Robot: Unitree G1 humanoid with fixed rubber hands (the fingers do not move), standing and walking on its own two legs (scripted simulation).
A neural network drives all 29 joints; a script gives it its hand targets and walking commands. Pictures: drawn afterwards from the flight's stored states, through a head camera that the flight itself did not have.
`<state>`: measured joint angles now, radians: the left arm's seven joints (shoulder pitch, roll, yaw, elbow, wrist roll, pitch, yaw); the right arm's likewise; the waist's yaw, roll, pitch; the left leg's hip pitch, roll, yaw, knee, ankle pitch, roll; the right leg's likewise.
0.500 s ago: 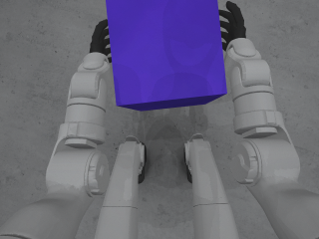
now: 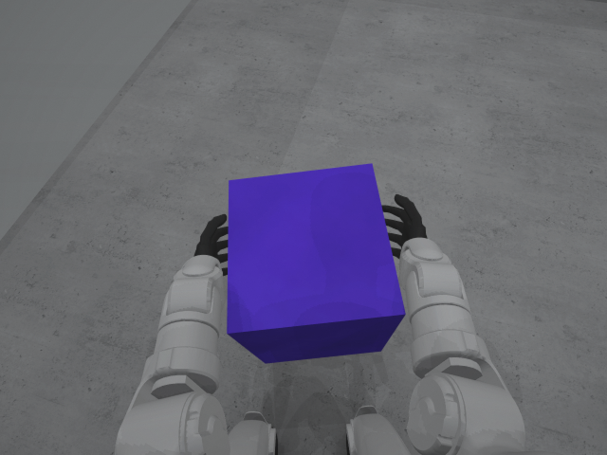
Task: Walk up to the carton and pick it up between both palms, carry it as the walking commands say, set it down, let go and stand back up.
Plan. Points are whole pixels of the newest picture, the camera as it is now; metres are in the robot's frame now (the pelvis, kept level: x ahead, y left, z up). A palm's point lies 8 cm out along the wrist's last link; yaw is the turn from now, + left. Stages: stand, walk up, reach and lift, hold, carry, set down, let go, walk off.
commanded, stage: reach and lift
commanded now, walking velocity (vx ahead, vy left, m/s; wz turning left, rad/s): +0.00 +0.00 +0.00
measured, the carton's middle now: (312, 274) +0.38 -0.01 -0.07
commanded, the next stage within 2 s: none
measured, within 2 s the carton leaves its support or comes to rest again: neither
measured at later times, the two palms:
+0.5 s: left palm (188, 263) +0.35 +0.14 +0.05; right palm (425, 241) +0.36 -0.15 +0.06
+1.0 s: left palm (173, 260) +0.33 +0.14 +0.10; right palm (443, 235) +0.34 -0.15 +0.11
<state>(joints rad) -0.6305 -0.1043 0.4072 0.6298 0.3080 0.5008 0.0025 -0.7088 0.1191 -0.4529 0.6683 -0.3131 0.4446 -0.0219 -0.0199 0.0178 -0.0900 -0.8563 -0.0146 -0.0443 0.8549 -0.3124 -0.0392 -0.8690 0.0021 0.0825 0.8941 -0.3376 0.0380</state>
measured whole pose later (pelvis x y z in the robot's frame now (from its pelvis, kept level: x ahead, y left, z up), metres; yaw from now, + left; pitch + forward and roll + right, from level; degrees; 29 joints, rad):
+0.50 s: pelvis +0.02 +0.00 +0.04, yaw -1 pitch +8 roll +1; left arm -0.43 -0.12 0.31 0.50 0.27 0.56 0.00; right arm -0.49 0.17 -0.37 0.52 -0.30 0.50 -0.01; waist 0.00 0.02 -0.09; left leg -0.49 0.00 -0.04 0.59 -0.24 -0.04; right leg -0.50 0.00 0.08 0.63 -0.27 0.03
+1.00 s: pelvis +0.02 +0.00 +0.05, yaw -1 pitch -2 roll +1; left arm -0.42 -0.13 0.29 0.45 0.27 0.76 0.00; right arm -0.49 0.17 -0.37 0.49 -0.30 0.69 -0.01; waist 0.00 0.01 -0.09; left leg -0.25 0.00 -0.04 0.51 -0.23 -0.04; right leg -0.27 0.00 0.08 0.55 -0.25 0.03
